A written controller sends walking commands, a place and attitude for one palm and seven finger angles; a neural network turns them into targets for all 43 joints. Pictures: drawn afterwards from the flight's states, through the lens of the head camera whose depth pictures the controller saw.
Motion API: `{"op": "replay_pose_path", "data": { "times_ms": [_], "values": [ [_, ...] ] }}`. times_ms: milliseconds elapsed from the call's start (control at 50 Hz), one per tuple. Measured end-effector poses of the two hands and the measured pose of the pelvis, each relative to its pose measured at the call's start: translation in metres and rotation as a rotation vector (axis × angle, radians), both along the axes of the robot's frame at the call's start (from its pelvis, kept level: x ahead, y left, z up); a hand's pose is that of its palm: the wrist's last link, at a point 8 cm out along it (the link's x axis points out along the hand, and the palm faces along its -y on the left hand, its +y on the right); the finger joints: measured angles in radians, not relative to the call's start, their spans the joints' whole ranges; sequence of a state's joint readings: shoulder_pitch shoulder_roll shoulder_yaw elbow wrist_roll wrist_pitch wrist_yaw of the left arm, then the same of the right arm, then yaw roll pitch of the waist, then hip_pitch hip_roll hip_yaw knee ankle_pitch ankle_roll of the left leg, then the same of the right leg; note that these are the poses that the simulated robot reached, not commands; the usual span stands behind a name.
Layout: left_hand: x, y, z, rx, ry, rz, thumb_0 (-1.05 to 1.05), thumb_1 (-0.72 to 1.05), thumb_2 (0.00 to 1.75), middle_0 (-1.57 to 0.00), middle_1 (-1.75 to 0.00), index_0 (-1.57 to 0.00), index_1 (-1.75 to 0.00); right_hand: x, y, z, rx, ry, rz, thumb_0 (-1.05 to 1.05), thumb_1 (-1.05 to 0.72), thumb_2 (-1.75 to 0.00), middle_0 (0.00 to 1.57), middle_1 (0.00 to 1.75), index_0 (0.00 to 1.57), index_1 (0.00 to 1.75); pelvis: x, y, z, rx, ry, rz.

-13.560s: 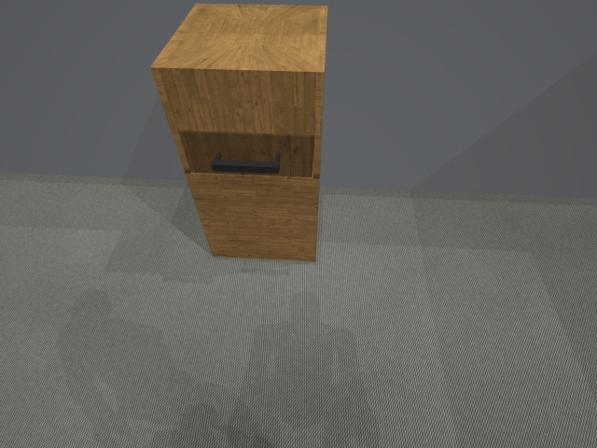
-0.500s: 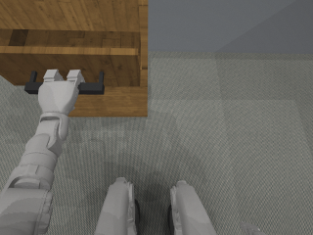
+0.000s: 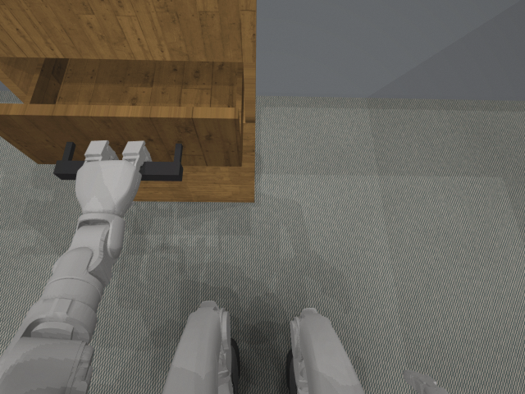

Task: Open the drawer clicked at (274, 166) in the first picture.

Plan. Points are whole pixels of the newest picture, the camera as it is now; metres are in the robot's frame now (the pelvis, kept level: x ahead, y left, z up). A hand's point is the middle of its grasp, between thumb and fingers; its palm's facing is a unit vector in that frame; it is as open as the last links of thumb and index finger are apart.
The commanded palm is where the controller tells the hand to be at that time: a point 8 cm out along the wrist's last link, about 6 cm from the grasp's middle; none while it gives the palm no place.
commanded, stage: pull the drawer open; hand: left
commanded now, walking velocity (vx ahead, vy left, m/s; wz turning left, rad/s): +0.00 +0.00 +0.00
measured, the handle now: (122, 159) +0.47 +0.25 -0.05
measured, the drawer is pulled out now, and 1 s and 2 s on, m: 0.10 0.17 0.23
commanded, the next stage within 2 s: none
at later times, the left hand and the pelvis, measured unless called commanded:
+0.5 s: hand (122, 216) +0.38 +0.24 -0.07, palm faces -0.03 -0.06 -1.00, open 5.7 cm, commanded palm +0.35 +0.23 -0.02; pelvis +0.00 +0.00 +0.01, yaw +0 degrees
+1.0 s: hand (119, 232) +0.35 +0.24 -0.07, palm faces -0.04 -0.05 -1.00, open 5.7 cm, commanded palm +0.32 +0.23 -0.02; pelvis +0.00 +0.00 +0.01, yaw +1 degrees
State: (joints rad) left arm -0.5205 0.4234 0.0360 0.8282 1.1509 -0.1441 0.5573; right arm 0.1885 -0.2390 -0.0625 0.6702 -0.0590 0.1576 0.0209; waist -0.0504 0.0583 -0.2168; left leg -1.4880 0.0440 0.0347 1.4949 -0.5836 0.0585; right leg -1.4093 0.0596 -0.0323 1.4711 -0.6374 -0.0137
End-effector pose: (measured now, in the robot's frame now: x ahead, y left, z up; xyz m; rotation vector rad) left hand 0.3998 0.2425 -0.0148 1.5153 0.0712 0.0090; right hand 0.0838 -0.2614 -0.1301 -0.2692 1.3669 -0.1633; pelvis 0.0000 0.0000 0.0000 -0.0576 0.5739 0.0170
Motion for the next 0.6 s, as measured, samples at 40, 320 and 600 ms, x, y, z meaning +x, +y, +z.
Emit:
{"op": "replay_pose_path", "data": {
  "times_ms": [40,320,600],
  "values": [
    [-0.003,0.000,0.000,-0.002,-0.001,0.000,0.01,0.71,0.78,-0.28,-1.35,-0.39,-1.35,0.003,0.000,0.001,-0.001,-0.007,0.002,0.00,-0.90,-0.90,0.20,0.29,0.20,0.30,0.000,0.000,0.000,0.000,-0.002,0.000],
    [-0.026,-0.001,0.000,0.001,-0.007,0.007,0.02,0.70,0.78,-0.28,-1.35,-0.39,-1.35,0.022,0.002,0.002,0.010,-0.049,0.026,0.00,-0.90,-0.90,0.20,0.29,0.20,0.30,0.001,-0.001,0.003,0.004,-0.014,0.005],
    [-0.044,-0.001,0.000,-0.007,-0.010,0.013,0.02,0.70,0.78,-0.28,-1.35,-0.39,-1.35,0.037,0.004,0.005,0.011,-0.088,0.044,0.00,-0.90,-0.90,0.20,0.29,0.20,0.30,0.002,-0.003,0.005,0.007,-0.025,0.003]
  ]
}}
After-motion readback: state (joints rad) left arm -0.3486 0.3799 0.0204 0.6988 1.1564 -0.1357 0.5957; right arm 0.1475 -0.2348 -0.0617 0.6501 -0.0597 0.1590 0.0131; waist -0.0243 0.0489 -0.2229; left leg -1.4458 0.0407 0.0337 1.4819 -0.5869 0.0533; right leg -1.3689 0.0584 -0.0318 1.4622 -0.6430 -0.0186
